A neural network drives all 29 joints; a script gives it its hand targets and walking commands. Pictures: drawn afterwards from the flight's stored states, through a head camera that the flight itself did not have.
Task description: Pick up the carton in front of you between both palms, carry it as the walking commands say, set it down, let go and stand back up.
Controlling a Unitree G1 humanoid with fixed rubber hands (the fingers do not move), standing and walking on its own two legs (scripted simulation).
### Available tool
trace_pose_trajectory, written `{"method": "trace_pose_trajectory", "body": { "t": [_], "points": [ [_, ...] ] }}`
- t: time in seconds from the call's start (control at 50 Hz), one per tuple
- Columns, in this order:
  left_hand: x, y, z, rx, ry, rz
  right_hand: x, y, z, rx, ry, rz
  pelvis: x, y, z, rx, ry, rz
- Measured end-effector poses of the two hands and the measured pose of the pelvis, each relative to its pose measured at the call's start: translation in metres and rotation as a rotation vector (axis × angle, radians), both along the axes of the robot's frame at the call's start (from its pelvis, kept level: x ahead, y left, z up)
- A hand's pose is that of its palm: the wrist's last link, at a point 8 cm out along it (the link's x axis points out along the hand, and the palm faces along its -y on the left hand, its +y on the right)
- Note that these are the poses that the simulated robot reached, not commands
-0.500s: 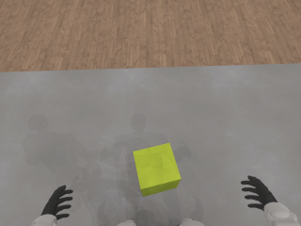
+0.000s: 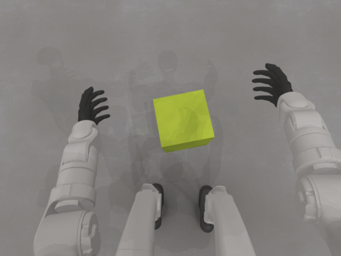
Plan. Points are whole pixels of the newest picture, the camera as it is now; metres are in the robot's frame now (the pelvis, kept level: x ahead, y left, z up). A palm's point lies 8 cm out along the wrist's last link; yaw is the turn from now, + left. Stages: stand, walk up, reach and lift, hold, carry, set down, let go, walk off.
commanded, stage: reach and lift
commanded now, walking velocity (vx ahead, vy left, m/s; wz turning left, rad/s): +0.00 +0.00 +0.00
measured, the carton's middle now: (182, 124) +0.50 +0.01 -0.55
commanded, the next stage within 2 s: none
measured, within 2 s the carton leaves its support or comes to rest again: leaves its support in 2.00 s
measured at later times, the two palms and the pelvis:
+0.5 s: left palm (117, 107) +0.47 +0.21 -0.20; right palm (246, 83) +0.55 -0.17 -0.20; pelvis +0.02 -0.01 -0.06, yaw +2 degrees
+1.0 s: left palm (135, 125) +0.46 +0.20 -0.42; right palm (227, 109) +0.53 -0.16 -0.43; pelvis -0.04 +0.00 -0.26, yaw +3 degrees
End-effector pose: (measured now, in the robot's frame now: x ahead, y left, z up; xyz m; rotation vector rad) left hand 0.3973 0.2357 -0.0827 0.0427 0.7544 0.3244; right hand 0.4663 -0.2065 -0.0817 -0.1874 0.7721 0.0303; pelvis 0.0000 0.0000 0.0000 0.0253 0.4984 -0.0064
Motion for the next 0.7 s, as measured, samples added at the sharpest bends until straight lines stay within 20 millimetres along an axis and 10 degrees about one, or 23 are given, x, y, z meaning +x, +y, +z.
{"method": "trace_pose_trajectory", "body": {
  "t": [0.22, 0.36, 0.5, 0.7],
  "points": [
    [0.065, -0.026, -0.025, -0.035, -0.1, 0.037, 0.078, 0.027, -0.022, 0.065, -0.082, 0.026, -0.012, -0.006, -0.026, 0.017, 0.166, -0.002],
    [0.077, -0.031, -0.055, -0.027, -0.107, 0.031, 0.094, 0.035, -0.055, 0.075, -0.095, 0.034, 0.004, -0.008, -0.033, 0.02, 0.279, 0.0],
    [0.07, -0.028, -0.113, -0.028, -0.068, 0.027, 0.082, 0.038, -0.117, 0.074, -0.065, 0.011, 0.016, -0.008, -0.064, 0.024, 0.376, 0.007],
    [0.067, -0.027, -0.227, -0.033, -0.057, 0.014, 0.066, 0.036, -0.235, 0.052, -0.072, -0.018, 0.001, 0.0, -0.158, 0.034, 0.411, 0.018]
  ]
}}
